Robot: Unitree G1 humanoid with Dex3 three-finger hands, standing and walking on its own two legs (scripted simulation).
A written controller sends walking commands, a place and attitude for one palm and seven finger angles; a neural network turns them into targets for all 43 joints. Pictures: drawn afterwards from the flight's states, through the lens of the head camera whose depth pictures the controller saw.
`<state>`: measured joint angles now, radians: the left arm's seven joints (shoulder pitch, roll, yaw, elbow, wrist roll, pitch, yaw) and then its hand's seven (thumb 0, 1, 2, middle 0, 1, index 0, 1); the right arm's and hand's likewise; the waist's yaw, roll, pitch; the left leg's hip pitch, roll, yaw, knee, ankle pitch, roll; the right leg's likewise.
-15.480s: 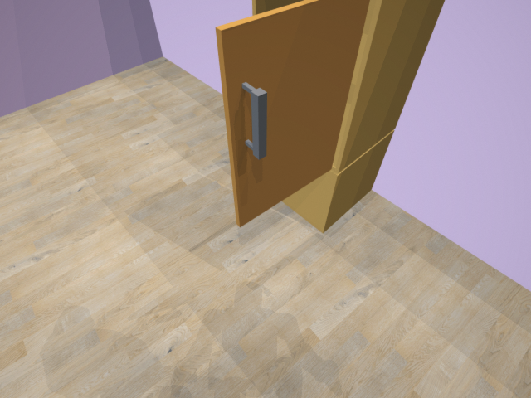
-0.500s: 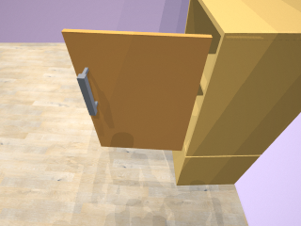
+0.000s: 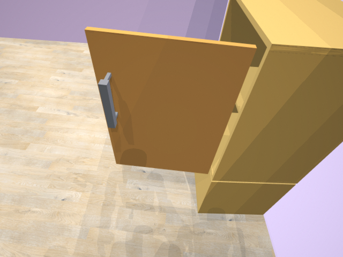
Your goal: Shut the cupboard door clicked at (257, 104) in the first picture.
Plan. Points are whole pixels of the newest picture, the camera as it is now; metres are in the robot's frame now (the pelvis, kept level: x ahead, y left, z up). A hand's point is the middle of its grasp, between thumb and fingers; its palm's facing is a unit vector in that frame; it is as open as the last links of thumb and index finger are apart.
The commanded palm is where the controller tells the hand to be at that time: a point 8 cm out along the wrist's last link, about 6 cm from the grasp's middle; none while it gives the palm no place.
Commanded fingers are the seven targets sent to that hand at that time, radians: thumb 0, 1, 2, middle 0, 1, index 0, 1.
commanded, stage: shuffle to correct the standing spot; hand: left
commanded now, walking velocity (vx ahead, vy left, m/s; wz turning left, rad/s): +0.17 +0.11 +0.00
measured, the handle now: (110, 101) +0.51 +0.23 +0.06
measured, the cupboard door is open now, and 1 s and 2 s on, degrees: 85 85 85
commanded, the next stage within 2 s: come to a stop and stand still in 0.06 s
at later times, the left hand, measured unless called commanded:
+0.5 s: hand out of the picture +0.12 +0.19 -0.16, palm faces -0.01 -0.98 -0.22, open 7.3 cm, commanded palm none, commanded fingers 0.00 0.90 0.90 -0.20 -0.30 -0.20 -0.30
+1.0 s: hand out of the picture +0.06 +0.21 -0.17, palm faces +0.01 -0.97 -0.23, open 7.4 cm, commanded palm none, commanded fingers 0.00 0.90 0.90 -0.20 -0.30 -0.20 -0.30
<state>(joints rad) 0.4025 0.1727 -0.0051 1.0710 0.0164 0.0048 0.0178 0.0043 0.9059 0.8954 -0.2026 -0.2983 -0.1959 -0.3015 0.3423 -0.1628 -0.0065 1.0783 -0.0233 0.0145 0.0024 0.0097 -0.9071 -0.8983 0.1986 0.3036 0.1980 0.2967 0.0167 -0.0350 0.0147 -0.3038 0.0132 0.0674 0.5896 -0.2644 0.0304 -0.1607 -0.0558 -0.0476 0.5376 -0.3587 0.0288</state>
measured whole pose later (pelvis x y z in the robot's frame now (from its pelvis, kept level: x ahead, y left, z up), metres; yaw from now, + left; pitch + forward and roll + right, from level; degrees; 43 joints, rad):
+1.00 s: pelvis +0.01 +0.01 +0.00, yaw +0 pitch -1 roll +0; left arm 0.27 0.21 -0.01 0.96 0.02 0.02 0.03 0.01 0.91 0.90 -0.20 -0.30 -0.20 -0.30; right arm 0.22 -0.19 -0.03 0.97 -0.03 0.01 -0.01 0.01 -0.91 -0.90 0.20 0.30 0.20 0.30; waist 0.01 0.00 0.03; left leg -0.27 -0.02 0.08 0.57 -0.28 0.06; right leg -0.30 -0.02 -0.12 0.56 -0.24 -0.03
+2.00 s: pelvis +0.03 +0.05 +0.01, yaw -1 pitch -2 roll +0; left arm 0.34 0.16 0.02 0.92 -0.01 0.06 0.04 0.01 0.91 0.90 -0.20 -0.30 -0.20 -0.30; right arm 0.26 -0.16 0.01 1.09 -0.01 -0.03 -0.03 0.01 -0.91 -0.90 0.20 0.30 0.20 0.30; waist -0.01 -0.02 0.06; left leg -0.16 -0.07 0.12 0.42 -0.24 0.10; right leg -0.22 -0.05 -0.07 0.46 -0.20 0.02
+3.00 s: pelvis +0.04 +0.01 -0.06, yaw +4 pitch +12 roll -2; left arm 0.51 0.25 0.13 -0.12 -0.31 -0.39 -0.33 0.01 0.90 0.90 -0.98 -1.15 -0.97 -1.15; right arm 0.27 -0.29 -0.03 0.55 0.06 -0.24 -0.06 0.02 -0.90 -0.90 0.20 0.30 0.20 0.30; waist 0.00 0.04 -0.11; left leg -0.74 -0.04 0.01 1.03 -0.51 0.06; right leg -0.75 0.03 -0.13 0.97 -0.45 -0.07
